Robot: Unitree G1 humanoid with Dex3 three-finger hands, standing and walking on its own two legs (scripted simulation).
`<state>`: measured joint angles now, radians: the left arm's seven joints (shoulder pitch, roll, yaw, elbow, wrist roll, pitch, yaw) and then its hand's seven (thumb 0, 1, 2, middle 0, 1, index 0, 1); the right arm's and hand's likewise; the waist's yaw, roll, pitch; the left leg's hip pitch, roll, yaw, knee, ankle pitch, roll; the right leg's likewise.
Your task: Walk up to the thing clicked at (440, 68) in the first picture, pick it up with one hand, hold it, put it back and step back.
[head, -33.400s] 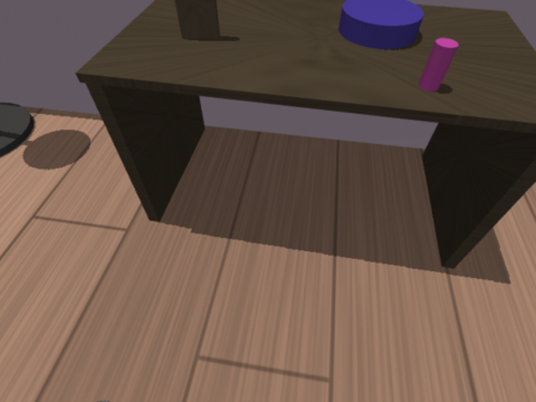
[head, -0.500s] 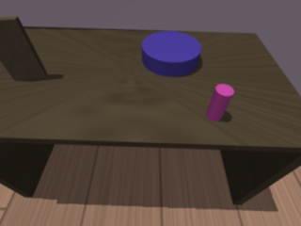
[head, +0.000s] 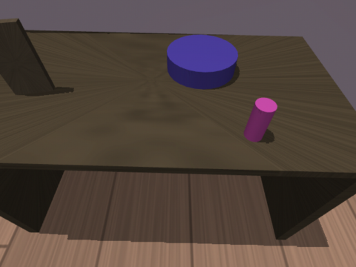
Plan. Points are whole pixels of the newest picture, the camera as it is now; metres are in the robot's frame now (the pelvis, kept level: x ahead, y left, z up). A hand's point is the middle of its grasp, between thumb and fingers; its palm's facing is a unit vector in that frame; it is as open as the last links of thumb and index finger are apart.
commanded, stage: stand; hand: right
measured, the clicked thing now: (259, 120) +0.46 -0.21 +0.04
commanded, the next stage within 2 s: step back in 1.88 s
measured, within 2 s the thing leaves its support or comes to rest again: neither
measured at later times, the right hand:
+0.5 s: hand out of the picture +0.07 -0.25 -0.16, palm faces -0.04 +0.94 -0.34, open 7.4 cm
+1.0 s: hand out of the picture +0.08 -0.25 -0.16, palm faces -0.03 +0.94 -0.34, open 7.4 cm
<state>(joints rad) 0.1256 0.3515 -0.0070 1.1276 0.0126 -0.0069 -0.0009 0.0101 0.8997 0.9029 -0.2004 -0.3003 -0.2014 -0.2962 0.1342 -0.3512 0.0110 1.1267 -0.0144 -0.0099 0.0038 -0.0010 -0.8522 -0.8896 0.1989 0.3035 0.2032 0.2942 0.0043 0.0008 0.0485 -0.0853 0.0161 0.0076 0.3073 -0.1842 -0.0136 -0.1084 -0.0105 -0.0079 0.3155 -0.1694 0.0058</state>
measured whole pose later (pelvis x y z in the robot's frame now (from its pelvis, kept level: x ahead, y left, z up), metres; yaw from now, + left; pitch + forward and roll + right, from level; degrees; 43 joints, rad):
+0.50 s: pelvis +0.00 +0.00 +0.00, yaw +0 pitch -2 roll +0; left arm 0.12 0.35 -0.01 1.12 0.01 -0.01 0.00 0.01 0.90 0.90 -0.20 -0.30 -0.20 -0.30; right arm 0.13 -0.35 0.01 1.12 -0.01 -0.01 0.01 0.00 -0.90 -0.90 0.20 0.30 0.20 0.30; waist 0.00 0.00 0.05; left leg -0.08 0.02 0.01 0.31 -0.19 -0.01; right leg -0.10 -0.01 0.00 0.31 -0.17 0.01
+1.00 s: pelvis +0.01 +0.00 +0.00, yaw +0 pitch -2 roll +0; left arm 0.12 0.35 -0.01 1.12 0.01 -0.01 0.00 0.01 0.90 0.90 -0.20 -0.30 -0.20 -0.30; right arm 0.12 -0.35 0.01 1.12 -0.01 -0.01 0.00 0.00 -0.90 -0.90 0.20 0.30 0.20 0.30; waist 0.00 0.00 0.05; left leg -0.07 0.02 0.01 0.30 -0.19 -0.01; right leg -0.10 -0.01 0.00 0.31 -0.18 0.01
